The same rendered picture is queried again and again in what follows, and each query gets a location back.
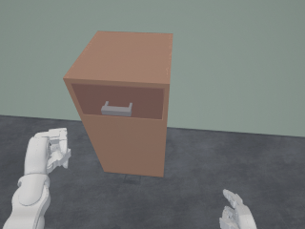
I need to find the handle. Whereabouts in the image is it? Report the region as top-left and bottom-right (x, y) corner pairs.
(101, 101), (132, 116)

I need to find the drawer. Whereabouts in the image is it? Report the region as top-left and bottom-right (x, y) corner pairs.
(71, 83), (165, 120)

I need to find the right robot hand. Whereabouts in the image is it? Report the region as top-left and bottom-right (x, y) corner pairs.
(219, 189), (257, 229)

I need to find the cabinet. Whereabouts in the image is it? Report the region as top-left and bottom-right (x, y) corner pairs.
(63, 31), (173, 177)

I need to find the left robot hand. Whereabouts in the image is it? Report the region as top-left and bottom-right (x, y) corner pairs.
(24, 128), (71, 176)

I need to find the robot left forearm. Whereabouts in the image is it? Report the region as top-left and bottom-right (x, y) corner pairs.
(3, 173), (51, 229)

